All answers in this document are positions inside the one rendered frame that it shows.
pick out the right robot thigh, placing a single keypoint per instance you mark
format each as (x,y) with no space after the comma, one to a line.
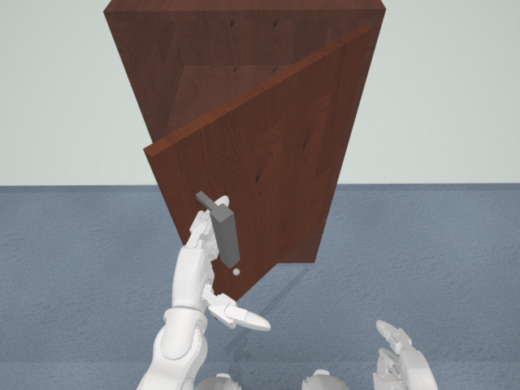
(323,382)

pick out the handle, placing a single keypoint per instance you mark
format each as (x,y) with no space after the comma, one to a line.
(224,226)

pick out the cupboard door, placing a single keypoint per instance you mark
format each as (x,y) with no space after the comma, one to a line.
(272,150)

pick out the left robot forearm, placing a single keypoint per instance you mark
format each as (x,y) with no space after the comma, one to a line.
(180,348)

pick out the left robot hand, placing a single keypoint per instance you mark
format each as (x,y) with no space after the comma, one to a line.
(193,269)

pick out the right robot hand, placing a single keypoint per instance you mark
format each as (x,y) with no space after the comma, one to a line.
(410,370)

